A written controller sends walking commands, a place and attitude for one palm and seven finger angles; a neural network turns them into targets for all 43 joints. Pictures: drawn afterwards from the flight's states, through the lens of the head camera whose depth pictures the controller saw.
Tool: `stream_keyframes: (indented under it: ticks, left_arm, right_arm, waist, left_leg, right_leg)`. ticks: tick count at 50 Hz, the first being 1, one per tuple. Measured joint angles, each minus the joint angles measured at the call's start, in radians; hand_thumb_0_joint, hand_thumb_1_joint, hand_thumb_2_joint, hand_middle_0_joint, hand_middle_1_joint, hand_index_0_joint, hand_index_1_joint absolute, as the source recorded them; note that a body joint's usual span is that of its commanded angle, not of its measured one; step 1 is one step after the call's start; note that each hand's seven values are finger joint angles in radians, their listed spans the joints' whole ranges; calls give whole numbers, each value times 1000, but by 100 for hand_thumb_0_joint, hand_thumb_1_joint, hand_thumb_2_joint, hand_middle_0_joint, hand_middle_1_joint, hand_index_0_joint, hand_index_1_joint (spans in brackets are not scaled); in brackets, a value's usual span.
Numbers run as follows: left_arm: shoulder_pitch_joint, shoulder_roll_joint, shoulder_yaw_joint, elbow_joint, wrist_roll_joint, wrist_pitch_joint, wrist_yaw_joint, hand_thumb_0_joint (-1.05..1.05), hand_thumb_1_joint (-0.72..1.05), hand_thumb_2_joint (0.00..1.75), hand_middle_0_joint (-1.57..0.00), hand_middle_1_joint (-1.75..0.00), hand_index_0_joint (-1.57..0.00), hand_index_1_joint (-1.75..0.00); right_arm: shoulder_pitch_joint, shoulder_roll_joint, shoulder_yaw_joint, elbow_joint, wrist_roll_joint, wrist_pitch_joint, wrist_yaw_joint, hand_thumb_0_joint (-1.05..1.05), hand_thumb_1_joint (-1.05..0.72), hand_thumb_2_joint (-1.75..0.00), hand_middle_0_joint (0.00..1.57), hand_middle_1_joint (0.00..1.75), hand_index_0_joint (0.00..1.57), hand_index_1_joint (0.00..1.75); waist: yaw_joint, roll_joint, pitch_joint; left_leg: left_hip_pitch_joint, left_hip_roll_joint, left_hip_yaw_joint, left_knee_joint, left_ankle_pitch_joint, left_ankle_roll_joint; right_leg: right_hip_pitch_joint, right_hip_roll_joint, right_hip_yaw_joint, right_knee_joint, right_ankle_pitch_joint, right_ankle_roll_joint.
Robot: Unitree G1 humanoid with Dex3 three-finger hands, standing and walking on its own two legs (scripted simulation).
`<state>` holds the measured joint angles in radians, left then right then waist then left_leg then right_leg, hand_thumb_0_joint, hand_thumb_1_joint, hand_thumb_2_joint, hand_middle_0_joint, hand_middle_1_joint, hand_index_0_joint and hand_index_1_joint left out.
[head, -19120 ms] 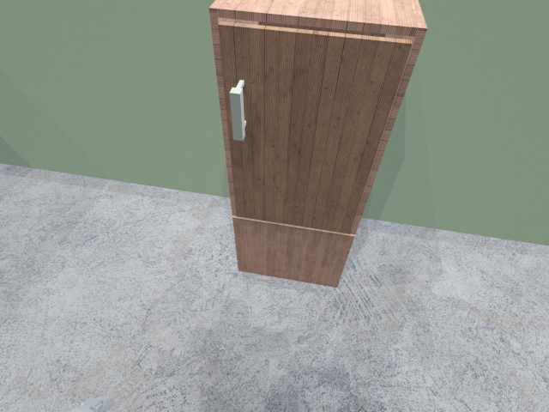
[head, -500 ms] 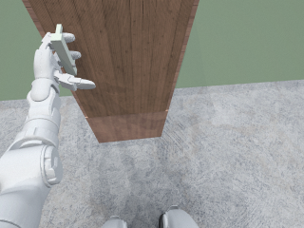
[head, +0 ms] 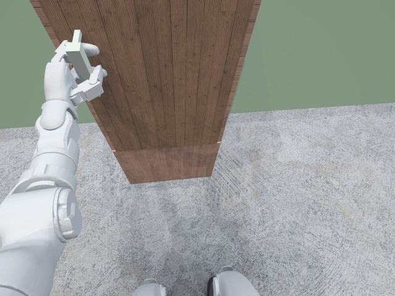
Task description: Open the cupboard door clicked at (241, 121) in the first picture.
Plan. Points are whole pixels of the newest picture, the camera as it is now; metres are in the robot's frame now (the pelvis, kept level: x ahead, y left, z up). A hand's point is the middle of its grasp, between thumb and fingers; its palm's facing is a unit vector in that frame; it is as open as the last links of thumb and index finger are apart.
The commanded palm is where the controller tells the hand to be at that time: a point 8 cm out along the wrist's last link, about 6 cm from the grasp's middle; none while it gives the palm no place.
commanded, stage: close the thumb around the handle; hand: left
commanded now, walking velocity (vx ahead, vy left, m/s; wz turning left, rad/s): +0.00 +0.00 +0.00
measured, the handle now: (86, 65) +0.56 +0.19 +0.09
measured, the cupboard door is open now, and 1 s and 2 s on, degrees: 0 31 43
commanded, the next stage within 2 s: pull the door open along its arc in 0.10 s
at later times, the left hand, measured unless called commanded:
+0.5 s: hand (96, 91) +0.49 +0.16 +0.10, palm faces +0.02 -1.00 -0.01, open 5.9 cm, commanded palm +0.44 +0.21 +0.09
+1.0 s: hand (140, 150) +0.36 +0.07 +0.10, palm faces +0.40 -0.92 +0.04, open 6.2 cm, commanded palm +0.30 +0.10 +0.09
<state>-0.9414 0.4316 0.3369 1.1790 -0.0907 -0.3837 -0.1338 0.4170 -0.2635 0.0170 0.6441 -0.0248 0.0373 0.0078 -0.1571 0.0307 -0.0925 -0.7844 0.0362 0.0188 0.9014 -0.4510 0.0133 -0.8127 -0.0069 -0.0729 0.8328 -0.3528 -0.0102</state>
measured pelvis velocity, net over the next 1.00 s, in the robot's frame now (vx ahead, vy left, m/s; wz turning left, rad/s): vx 0.02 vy -0.01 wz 0.02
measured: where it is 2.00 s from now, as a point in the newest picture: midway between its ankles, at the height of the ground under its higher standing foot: outside the picture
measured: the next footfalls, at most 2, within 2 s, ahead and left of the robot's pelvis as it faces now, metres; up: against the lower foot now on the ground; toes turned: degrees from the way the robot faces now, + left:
none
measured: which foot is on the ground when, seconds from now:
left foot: down 0.00-1.00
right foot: down 0.00-1.00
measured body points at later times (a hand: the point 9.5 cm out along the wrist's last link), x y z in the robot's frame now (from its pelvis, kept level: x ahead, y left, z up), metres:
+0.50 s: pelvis +0.01 +0.00 +0.01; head +0.11 +0.00 +0.45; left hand +0.48 +0.21 +0.10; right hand +0.02 -0.27 -0.11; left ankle -0.02 +0.11 -0.69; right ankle +0.02 -0.12 -0.69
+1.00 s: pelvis +0.02 -0.01 +0.02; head +0.05 -0.02 +0.47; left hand +0.33 +0.12 +0.10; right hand +0.20 -0.21 -0.08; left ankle -0.02 +0.11 -0.69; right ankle +0.02 -0.12 -0.69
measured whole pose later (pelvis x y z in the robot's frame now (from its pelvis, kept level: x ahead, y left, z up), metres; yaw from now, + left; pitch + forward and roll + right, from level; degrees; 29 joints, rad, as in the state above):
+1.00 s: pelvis +0.02 -0.01 +0.02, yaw +1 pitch +10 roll +0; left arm -0.13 -0.13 -0.13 0.21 0.06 -0.14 0.57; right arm 0.18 -0.18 0.00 0.56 -0.06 0.03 0.06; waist 0.00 0.04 -0.11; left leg -0.51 0.01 0.02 0.78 -0.43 0.00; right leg -0.56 -0.02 -0.07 0.76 -0.37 -0.01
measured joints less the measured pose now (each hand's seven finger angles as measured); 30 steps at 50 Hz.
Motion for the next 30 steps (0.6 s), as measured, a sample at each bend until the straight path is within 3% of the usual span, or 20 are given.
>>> stream_keyframes:
  ticks: [11, 16, 23, 30]
  left_arm:
    - [0, -6, -10, -2, -2, 2, 16, 0, 73, 82, -36, -135, -34, -134]
    - [25, 8, 28, -14, 14, 3, -13, 0, 72, 80, -37, -135, -35, -135]
    - [150, -22, 29, -131, -26, 19, -35, 1, 72, 76, -36, -135, -35, -135]
    - [369, -119, -33, -372, -78, 50, -27, 0, 70, 73, -36, -135, -35, -135]
  right_arm:
    - [-1, 0, -3, 5, -2, -1, 4, 1, -90, -90, 20, 30, 20, 30]
    - [-6, -2, 2, -9, 2, 9, 1, 1, -90, -90, 20, 30, 20, 30]
    - [4, -2, -5, -41, 17, 23, 3, 1, -91, -90, 20, 30, 20, 30]
    - [-7, 4, -19, -67, 37, 25, 11, 1, -91, -90, 20, 30, 20, 30]
  waist:
    - [1, -1, -4]
    - [-6, -3, -7]
    - [8, 2, -18]
    - [46, 6, -37]
  left_leg:
    - [-2, 0, -6, 0, 0, -3]
    - [9, 5, 4, -7, -1, -3]
    - [62, 13, 25, -42, 0, -3]
    - [141, 11, 39, -94, 6, -1]
  right_leg:
    - [0, 0, -5, 1, -3, -3]
    - [4, 6, 5, -2, -1, -4]
    - [44, 17, 25, -31, 5, -3]
    - [115, 18, 38, -72, 9, 0]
